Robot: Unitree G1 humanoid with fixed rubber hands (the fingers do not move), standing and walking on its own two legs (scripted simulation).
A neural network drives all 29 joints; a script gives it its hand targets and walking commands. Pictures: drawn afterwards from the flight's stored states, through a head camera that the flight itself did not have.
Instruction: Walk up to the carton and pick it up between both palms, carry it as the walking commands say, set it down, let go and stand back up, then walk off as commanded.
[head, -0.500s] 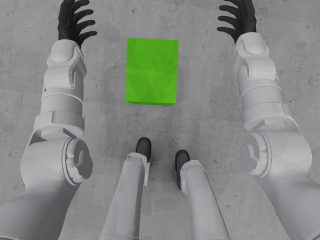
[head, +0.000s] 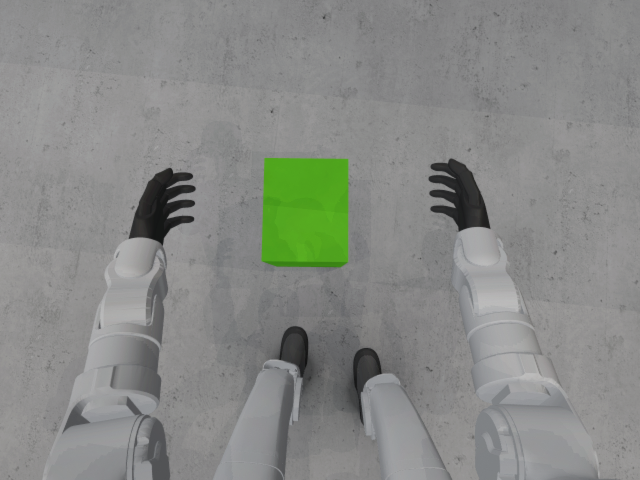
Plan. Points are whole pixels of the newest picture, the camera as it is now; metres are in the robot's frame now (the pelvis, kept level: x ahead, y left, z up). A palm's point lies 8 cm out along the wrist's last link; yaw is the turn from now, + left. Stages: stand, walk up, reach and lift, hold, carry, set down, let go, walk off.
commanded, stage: let go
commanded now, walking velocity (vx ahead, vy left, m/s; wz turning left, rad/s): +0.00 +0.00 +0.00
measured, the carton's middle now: (307, 219) +0.47 +0.06 -0.58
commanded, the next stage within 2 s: stand in 0.98 s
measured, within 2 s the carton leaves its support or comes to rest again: neither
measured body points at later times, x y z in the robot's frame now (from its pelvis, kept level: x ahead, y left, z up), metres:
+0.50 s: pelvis +0.04 -0.02 +0.05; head +0.10 -0.01 +0.50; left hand +0.21 +0.22 -0.03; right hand +0.24 -0.24 -0.03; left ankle +0.05 +0.09 -0.69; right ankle +0.00 -0.12 -0.69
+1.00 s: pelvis +0.05 -0.02 +0.05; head +0.05 -0.02 +0.50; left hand +0.22 +0.22 -0.02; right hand +0.23 -0.25 -0.03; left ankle +0.05 +0.09 -0.69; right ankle +0.00 -0.12 -0.69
